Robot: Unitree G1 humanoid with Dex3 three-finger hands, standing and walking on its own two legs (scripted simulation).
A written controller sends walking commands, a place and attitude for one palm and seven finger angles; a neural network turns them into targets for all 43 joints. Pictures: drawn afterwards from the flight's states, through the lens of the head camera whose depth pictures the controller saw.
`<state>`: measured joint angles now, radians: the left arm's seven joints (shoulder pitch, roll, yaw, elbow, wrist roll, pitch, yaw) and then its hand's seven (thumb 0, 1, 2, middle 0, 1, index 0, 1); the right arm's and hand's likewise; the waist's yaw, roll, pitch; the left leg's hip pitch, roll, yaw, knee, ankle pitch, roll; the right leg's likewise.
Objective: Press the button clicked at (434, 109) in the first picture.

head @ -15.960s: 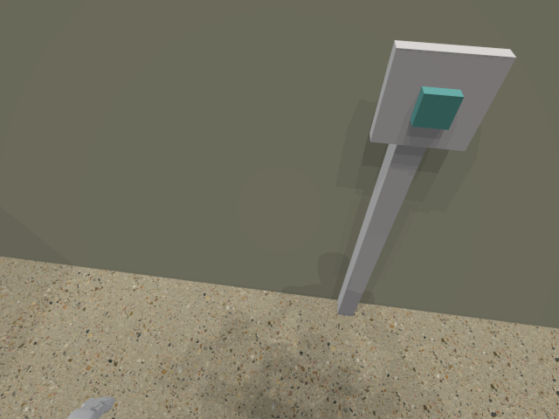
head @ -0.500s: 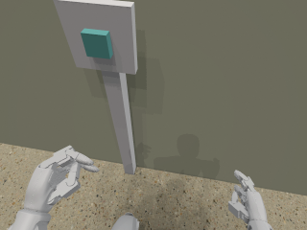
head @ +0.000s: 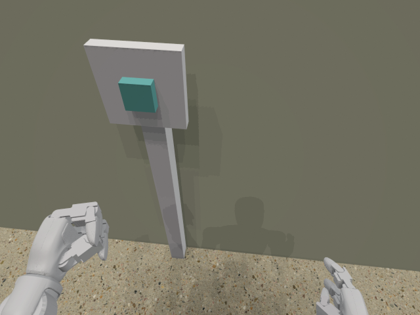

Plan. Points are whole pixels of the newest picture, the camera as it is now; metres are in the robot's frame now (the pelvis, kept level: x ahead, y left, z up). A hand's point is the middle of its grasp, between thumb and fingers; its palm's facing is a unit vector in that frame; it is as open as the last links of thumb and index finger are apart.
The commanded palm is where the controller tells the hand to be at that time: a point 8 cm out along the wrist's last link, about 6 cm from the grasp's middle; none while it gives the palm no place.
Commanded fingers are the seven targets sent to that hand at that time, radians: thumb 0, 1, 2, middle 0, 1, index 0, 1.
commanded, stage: raise the hand and make a fist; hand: left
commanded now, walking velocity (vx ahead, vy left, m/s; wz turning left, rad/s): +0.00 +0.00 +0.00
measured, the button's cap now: (139, 94) +0.49 +0.18 +0.19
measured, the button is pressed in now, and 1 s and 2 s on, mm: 0 0 0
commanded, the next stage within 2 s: aim a knuckle at the button in 0.88 s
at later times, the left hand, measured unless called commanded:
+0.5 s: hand (78, 191) +0.24 +0.21 +0.18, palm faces +0.01 -1.00 -0.10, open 3.1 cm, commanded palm +0.21 +0.25 +0.19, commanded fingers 0.00 0.90 0.90 -1.30 -1.50 -1.30 -1.50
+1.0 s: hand (99, 195) +0.24 +0.18 +0.18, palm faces +0.00 -1.00 -0.09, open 3.1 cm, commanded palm +0.22 +0.23 +0.19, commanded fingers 0.00 0.90 0.90 -1.30 -1.50 -1.30 -1.50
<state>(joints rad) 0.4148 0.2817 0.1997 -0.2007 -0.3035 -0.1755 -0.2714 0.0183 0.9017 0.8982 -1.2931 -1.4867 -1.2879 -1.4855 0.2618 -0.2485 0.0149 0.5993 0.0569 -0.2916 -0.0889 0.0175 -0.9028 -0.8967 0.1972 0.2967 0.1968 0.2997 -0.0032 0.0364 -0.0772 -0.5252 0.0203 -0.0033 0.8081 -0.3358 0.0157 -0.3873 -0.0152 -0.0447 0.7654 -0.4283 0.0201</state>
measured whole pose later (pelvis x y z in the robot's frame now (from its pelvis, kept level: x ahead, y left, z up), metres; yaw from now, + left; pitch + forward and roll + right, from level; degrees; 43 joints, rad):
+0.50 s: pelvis +0.01 -0.01 +0.02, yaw +1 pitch -2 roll -1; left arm 0.17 0.35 0.31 -0.22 -0.34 0.13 -0.33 0.02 0.90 0.90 -1.31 -1.50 -1.30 -1.50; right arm 0.22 -0.24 0.09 0.60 0.06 -0.25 -0.09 0.01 -0.90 -0.90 0.20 0.30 0.20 0.30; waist 0.05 0.06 -0.05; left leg -0.32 0.01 -0.02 0.63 -0.28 0.00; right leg -0.18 -0.02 -0.07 0.58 -0.37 0.01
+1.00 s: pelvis +0.02 -0.03 +0.02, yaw +1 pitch -2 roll +0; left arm 0.21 0.33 0.31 -0.20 -0.35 0.12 -0.33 0.02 0.90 0.90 -1.31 -1.50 -1.30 -1.50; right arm 0.23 -0.27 0.06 0.61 0.07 -0.26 -0.10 0.02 -0.90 -0.90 0.20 0.30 0.20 0.30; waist 0.03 0.07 -0.06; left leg -0.29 0.03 -0.02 0.60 -0.26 -0.03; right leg -0.17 0.01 -0.07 0.58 -0.38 -0.02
